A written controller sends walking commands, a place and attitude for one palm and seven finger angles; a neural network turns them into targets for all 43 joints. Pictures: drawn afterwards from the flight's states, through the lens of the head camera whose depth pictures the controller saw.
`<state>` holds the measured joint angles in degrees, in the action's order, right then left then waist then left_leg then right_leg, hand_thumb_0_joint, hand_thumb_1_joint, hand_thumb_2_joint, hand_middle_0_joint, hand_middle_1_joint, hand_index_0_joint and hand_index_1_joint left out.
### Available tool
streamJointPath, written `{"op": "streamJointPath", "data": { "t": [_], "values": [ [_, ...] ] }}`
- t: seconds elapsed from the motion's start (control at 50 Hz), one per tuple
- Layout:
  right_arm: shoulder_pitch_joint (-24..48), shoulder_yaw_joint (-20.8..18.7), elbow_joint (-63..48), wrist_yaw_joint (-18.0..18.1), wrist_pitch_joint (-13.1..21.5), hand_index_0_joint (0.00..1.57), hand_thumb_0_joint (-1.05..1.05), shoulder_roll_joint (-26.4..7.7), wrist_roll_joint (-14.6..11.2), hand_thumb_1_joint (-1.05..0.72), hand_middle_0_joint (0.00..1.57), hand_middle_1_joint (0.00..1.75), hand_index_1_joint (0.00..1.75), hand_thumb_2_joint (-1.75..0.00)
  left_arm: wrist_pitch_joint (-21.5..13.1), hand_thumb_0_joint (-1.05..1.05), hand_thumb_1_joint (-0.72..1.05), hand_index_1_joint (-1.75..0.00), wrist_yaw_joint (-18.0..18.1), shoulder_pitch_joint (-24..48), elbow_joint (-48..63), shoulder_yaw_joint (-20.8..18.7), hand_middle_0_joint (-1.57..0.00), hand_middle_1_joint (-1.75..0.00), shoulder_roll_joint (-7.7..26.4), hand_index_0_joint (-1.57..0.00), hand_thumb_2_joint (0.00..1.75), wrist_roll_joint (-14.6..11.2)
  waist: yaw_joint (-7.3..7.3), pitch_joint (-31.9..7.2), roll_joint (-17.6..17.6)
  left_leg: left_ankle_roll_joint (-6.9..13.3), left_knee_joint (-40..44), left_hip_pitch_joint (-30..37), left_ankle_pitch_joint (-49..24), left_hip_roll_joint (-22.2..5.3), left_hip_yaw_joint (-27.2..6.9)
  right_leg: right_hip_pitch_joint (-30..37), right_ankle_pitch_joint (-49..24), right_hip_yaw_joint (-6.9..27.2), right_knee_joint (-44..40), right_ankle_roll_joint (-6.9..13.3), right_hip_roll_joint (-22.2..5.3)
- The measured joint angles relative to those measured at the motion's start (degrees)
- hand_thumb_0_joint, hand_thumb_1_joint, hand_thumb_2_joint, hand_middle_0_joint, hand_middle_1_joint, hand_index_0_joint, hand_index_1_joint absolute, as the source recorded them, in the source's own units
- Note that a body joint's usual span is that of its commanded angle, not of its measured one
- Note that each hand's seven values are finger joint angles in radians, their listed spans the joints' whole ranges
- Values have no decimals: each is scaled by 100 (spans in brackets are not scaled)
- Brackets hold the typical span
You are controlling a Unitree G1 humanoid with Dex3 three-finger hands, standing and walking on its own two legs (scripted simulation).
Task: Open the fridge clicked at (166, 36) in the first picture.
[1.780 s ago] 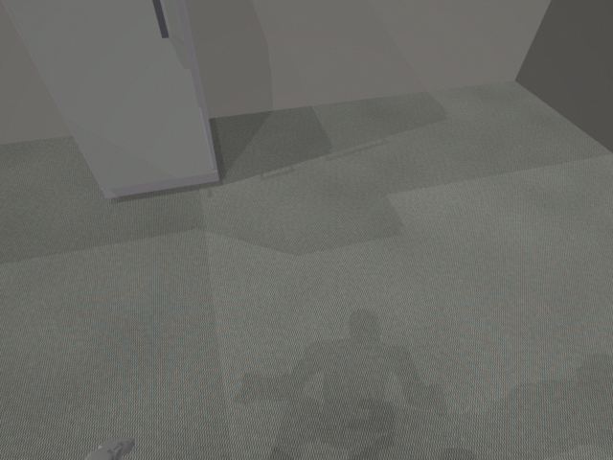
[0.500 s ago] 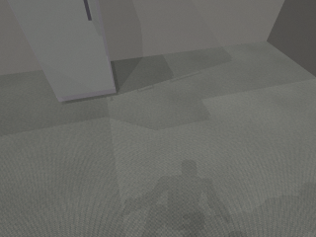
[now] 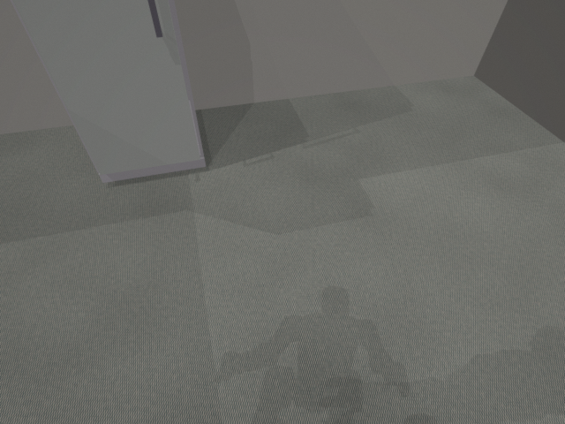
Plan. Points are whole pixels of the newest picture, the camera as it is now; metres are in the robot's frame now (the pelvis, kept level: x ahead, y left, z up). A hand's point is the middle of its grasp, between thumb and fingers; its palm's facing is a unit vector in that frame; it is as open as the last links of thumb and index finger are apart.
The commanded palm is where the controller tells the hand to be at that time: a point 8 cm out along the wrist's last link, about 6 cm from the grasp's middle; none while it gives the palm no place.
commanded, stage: walk to a spot facing it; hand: right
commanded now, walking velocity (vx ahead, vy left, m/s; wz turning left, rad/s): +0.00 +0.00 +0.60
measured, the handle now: out of the picture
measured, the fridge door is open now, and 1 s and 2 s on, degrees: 0 0 0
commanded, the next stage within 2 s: none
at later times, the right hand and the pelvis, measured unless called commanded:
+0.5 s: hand out of the picture +0.08 -0.15 -0.18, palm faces -0.15 +0.96 -0.25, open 7.4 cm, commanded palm none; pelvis +0.03 +0.04 -0.02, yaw +13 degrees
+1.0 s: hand (370, 344) +0.32 -0.16 -0.20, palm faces -0.40 +0.89 -0.19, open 7.4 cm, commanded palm none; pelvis +0.24 +0.03 -0.02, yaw +30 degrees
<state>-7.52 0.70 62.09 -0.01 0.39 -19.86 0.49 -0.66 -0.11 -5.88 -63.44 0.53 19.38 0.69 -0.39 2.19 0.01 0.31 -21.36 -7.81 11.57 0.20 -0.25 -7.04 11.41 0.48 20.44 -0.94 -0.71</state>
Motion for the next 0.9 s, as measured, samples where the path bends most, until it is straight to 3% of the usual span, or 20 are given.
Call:
{"op": "streamJointPath", "data": {
  "t": [0.2,0.26,0.32,0.38,0.42,0.46,0.54,0.66,0.74,0.84,0.88,0.9],
  "values": [
    [-337,-108,-335,-3,-313,20,1,276,29,-91,20,30,30,-90,168,1,91,-30,99,-128,409,-95,-20,-30,-332,-20,90,34,-54,77,-24,27,-781,-581,238,207,-419,-379,413,-428,751,-40,-191],
    [-550,-148,-457,-107,-385,20,1,420,57,-91,20,30,30,-90,200,1,91,-30,40,-354,484,-122,-20,-30,-449,-20,90,61,-64,5,-32,61,-1299,-839,857,267,-491,-454,618,-588,980,-19,-273],
    [-764,-225,-542,-207,-410,20,1,572,71,-91,20,30,30,-90,160,1,91,-30,4,-575,483,-173,-20,-30,-504,-20,90,66,-102,-25,26,2,-2306,-1159,1409,140,-93,-345,742,-806,1029,-59,-403],
    [-951,-273,-624,-274,-333,20,1,704,77,-91,20,30,30,-90,124,1,91,-30,-2,-772,470,-229,-20,-30,-479,-20,90,90,-107,-46,186,-10,-2180,-1062,1467,-9,307,-268,942,-960,1203,-175,-616],
    [-1081,-287,-722,-257,-142,20,1,708,94,-91,20,30,30,-90,144,1,91,-30,-6,-885,481,-254,-20,-30,-463,-20,90,81,-128,-65,226,108,-1641,-908,871,2,405,-589,1495,-914,2083,-188,-757],
    [-1146,-288,-695,-139,13,20,1,765,70,-91,20,30,30,-90,222,1,91,-30,-15,-880,430,-275,-20,-30,-460,-20,90,88,-156,-12,274,281,-1791,-899,882,123,440,-1144,1794,-513,3436,-165,-679],
    [-1495,-260,-585,-49,135,20,1,886,48,-91,20,30,30,-90,179,1,91,-30,-72,-708,497,-299,-20,-30,-519,-20,90,105,-242,-34,168,354,-1075,-440,803,266,204,-1979,1065,-368,4472,-184,-529],
    [-1846,-197,-317,-42,214,20,1,1067,65,-91,20,30,30,-90,29,1,91,-30,-109,-258,925,-351,-20,-30,-631,-20,90,86,-182,-32,78,328,-48,149,452,337,-263,-2758,164,-294,4082,-332,-575],
    [-1871,-209,-266,1,251,21,1,1093,86,-90,20,30,30,-90,21,1,91,-30,-132,-58,1044,-354,-19,-30,-696,-20,90,69,-248,-15,99,247,202,456,548,347,-463,-2873,-54,-260,3470,-342,-597],
    [-1826,-271,-278,62,241,20,1,996,117,-90,20,30,30,-90,-29,1,91,-30,-155,111,1106,-293,-19,-30,-826,-20,90,44,-393,5,6,72,76,749,998,263,-716,-2379,128,-343,2163,-217,-444],
    [-1849,-319,-274,64,229,20,1,933,95,-90,20,30,30,-90,-140,1,91,-30,-130,117,1158,-232,-20,-30,-878,-20,90,48,-394,-14,-65,-1,-393,711,1383,227,-851,-1879,10,-423,1422,-126,-331],
    [-1794,-360,-242,54,199,20,1,880,62,-90,20,30,30,-90,-222,1,91,-30,-95,140,1158,-212,-20,-30,-934,-20,90,71,-350,24,-157,19,-1013,505,1583,191,-857,-1804,23,-507,1462,8,-279]
  ]
}}
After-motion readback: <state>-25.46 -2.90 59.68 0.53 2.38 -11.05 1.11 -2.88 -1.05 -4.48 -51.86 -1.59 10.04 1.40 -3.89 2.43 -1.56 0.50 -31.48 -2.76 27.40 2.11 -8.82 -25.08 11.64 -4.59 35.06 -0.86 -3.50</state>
